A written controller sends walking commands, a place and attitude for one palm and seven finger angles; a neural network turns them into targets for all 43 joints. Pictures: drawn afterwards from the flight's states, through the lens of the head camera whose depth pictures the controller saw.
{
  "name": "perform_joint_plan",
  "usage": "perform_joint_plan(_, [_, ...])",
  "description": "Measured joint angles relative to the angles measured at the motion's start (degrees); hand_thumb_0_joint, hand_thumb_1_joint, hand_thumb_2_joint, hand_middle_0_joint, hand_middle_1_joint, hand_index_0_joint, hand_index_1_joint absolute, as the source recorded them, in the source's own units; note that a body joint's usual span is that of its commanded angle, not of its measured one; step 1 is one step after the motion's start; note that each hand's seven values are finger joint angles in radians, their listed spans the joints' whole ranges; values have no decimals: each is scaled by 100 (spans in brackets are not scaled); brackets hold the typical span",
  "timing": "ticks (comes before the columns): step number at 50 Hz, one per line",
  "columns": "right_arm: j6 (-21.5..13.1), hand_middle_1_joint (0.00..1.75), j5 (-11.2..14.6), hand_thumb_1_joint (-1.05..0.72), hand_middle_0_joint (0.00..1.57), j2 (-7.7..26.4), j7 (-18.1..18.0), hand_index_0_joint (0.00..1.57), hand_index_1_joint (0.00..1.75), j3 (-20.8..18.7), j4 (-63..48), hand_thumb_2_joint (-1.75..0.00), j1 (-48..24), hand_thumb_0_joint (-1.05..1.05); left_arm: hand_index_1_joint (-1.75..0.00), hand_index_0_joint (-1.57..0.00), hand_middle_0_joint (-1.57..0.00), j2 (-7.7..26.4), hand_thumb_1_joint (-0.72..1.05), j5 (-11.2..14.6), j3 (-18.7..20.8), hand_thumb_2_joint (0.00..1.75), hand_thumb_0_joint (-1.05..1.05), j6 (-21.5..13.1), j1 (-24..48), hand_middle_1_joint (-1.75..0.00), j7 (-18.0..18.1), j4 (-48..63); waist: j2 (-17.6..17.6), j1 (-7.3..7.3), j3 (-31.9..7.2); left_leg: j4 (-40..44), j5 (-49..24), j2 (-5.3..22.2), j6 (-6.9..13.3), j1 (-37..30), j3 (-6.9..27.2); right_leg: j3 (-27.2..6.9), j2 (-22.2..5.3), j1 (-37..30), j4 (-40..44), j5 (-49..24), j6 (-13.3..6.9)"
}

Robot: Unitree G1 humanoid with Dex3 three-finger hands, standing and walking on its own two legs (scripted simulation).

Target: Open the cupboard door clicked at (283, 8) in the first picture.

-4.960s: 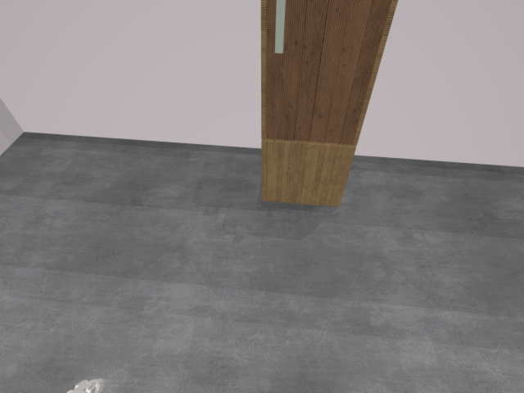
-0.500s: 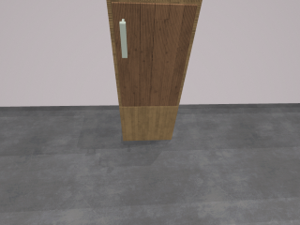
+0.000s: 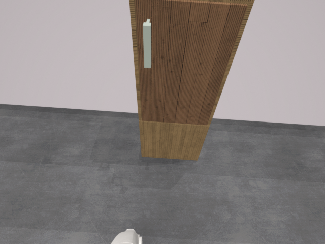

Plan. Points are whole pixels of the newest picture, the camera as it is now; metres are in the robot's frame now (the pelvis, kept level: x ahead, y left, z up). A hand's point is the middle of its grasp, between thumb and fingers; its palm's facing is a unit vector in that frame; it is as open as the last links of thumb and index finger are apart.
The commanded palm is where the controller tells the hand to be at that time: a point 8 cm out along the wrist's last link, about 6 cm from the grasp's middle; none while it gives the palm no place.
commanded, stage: take the last steps up to it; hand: left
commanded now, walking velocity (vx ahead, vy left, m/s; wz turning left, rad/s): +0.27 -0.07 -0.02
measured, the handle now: (148, 43) +0.72 +0.12 +0.12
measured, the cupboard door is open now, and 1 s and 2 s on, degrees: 0 0 0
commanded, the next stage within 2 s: come to a stop and stand still in 0.32 s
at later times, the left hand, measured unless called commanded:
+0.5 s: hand (112, 201) +0.26 +0.18 -0.16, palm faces -0.05 -0.98 -0.21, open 7.4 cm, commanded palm none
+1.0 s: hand (102, 211) +0.23 +0.21 -0.18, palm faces +0.04 -0.97 -0.22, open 7.4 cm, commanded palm none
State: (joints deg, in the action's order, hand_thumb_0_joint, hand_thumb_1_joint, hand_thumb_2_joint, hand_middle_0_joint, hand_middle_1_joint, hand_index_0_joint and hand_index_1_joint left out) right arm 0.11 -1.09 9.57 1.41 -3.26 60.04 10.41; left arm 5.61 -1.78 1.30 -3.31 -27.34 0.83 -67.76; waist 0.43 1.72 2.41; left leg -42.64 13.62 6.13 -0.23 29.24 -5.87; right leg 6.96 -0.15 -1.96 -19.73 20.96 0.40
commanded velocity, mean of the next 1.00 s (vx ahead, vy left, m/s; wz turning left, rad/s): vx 0.00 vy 0.00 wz -0.01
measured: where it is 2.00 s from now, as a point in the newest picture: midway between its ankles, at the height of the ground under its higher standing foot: outside the picture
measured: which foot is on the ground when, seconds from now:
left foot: up 0.00-0.04, down 0.06-0.56, up 0.58-0.92, down 0.94-1.00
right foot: down 0.00-0.06, up 0.08-0.52, down 0.54-0.96, up 0.98-1.00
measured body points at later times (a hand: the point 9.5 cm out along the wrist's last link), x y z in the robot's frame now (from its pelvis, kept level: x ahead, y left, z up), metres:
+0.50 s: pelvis +0.16 +0.00 +0.01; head +0.18 -0.01 +0.46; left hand +0.26 +0.23 -0.14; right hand +0.12 -0.22 -0.15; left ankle +0.12 +0.11 -0.73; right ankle +0.24 -0.13 -0.71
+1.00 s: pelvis +0.16 +0.01 +0.00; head +0.18 +0.02 +0.44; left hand +0.23 +0.26 -0.16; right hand +0.23 -0.23 -0.14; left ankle +0.16 +0.12 -0.73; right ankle +0.23 -0.13 -0.72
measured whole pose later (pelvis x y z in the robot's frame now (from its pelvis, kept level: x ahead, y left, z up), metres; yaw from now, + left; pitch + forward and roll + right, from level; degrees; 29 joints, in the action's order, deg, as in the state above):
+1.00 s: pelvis +0.16 +0.01 +0.00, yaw -2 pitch -1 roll +0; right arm 1.4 -1.1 9.7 -0.6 -2.3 56.4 10.8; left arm 12.1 -1.5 4.0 3.3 -10.0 1.5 -57.6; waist -2.3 0.8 2.8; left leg -33.4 17.5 0.4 0.9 14.4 -3.6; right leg 3.1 -4.0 24.0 -39.1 19.2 0.7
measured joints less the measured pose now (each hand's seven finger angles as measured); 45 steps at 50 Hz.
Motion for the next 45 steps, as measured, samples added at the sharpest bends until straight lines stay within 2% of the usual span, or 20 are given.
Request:
perform_joint_plan(2, [-127,30,-10,-92,20,-29,-18,20,30,38,-102,-90,-174,1,-30,-20,-20,-5,91,16,14,89,0,21,-106,-30,-10,-55,-89,55,56,631,-125,-130,76,-399,-119,-26,-111,34,-445,362,91])
perform_joint_plan(3, [-218,30,-31,-91,20,-29,-42,20,30,49,-158,-90,-248,1,-30,-20,-20,-20,91,33,24,89,0,46,-146,-30,-21,-76,-98,60,75,769,-352,-153,171,-514,-147,-55,-168,227,-1003,591,76])
perform_joint_plan(5, [-334,30,-33,-91,20,-99,-108,20,30,75,-223,-90,-374,1,-30,-20,-20,19,91,57,38,89,0,156,-31,-30,-49,-97,-217,80,173,428,-117,-226,330,-540,-284,-332,-253,920,-2760,859,-47])
perform_joint_plan(7, [-348,30,-16,-91,20,-175,-153,20,30,109,-237,-90,-357,0,-30,-20,-20,90,91,45,73,89,1,229,130,-30,-74,-65,-266,73,135,545,96,-278,386,-784,-401,-460,-267,1640,-4136,620,-122])
perform_joint_plan(8, [-355,30,-10,-91,20,-216,-177,20,30,122,-226,-90,-307,0,-30,-20,-20,138,91,30,98,89,1,247,242,-30,-93,-25,-276,52,108,729,86,-312,374,-942,-430,-438,-309,1942,-4505,408,-127])
perform_joint_plan(10, [-411,30,56,-93,20,-258,-268,21,30,46,-227,-90,-176,-1,-30,-20,-20,230,91,-3,149,89,1,260,473,-30,-115,133,-276,13,38,1151,-27,-381,363,-1241,-463,-389,-413,2441,-4711,59,-95])
perform_joint_plan(16, [-374,30,15,-96,20,-78,-275,21,30,41,-110,-90,247,-2,-30,-19,-19,439,91,-33,263,90,0,269,1092,-30,-128,677,-277,-103,-173,2010,-161,-515,347,-1898,-497,-392,-635,3183,-3873,-659,58])
perform_joint_plan(22, [-251,30,-35,-93,20,-121,-231,20,30,68,121,-90,712,-1,-30,-19,-19,524,91,-12,258,90,0,331,1615,-30,-158,884,-228,-287,-119,2187,62,-502,178,-2332,-494,-358,-662,3033,-2607,-824,94])
perform_joint_plan(25, [-180,30,-48,-92,20,-152,-242,20,30,88,240,-90,892,0,-30,-19,-19,503,91,4,209,90,0,313,1803,-30,-139,929,-135,-410,0,1948,336,-407,32,-2408,-476,-265,-550,2664,-1833,-880,63])
perform_joint_plan(27, [-138,30,-16,-92,20,-184,-254,20,30,120,341,-90,1028,0,-30,-19,-19,492,91,16,153,90,0,216,1864,-30,-105,949,-120,-435,45,1560,644,-353,-98,-2361,-457,-204,-488,2257,-1140,-1362,-22])
perform_joint_plan(29, [-43,30,50,-92,20,-128,-260,20,30,121,445,-90,995,0,-30,-19,-19,356,91,35,79,90,0,142,1976,-30,-41,895,124,-472,148,1021,1077,-191,-153,-2162,-253,-86,-344,2219,-1246,-1015,-168])
perform_joint_plan(30, [21,30,79,-92,20,-115,-273,20,30,115,461,-90,957,1,-30,-19,-19,299,91,43,42,90,0,127,2027,-30,-25,890,187,-495,193,684,1392,-198,-168,-2002,-115,-38,-326,2213,-1289,-915,-204])
perform_joint_plan(33, [169,30,130,-92,20,-115,-307,20,30,88,426,-90,794,1,-30,-20,-20,170,91,37,2,89,0,179,2173,-30,40,929,161,-443,323,-470,1902,-389,-180,-1448,187,11,-392,2150,-1244,-884,-255])
perform_joint_plan(37, [303,30,108,-91,20,-25,-296,20,30,20,242,-90,474,1,-30,-20,-20,96,92,25,75,89,-1,292,2252,-30,119,1064,136,-302,401,-1285,1750,-548,-225,-871,364,26,-462,2118,-1099,-1002,-236])
perform_joint_plan(41, [324,30,77,-91,20,80,-240,20,30,-24,-27,-90,142,1,-30,-20,-20,210,92,-24,128,89,-1,394,2191,-30,119,1124,91,-214,359,-1096,1454,-542,-253,-731,376,0,-477,2175,-1012,-1133,-188])
perform_joint_plan(45, [220,30,68,-92,20,118,-204,20,30,0,-265,-90,-37,1,-30,-20,-20,405,91,-42,196,89,-1,467,2032,-30,99,1122,-29,-135,237,-9,1043,-496,-203,-1103,318,-38,-479,2286,-1077,-1205,-98])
